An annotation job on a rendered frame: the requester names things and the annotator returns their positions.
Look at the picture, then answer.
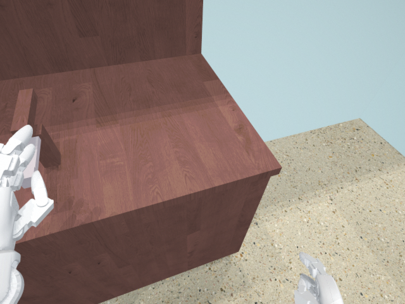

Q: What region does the robot right hand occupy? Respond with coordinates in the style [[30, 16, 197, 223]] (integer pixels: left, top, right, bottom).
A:
[[294, 252, 344, 304]]

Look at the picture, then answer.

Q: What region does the robot left forearm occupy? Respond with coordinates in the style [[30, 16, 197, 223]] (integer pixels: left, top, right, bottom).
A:
[[0, 250, 24, 304]]

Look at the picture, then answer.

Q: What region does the tap lever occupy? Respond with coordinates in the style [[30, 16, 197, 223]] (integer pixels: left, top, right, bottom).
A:
[[22, 136, 41, 189]]

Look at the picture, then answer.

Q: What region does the counter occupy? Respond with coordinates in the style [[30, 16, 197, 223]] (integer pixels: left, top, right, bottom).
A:
[[0, 0, 282, 304]]

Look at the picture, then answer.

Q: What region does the robot left hand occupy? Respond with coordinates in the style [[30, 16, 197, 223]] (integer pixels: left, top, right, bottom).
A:
[[0, 125, 54, 251]]

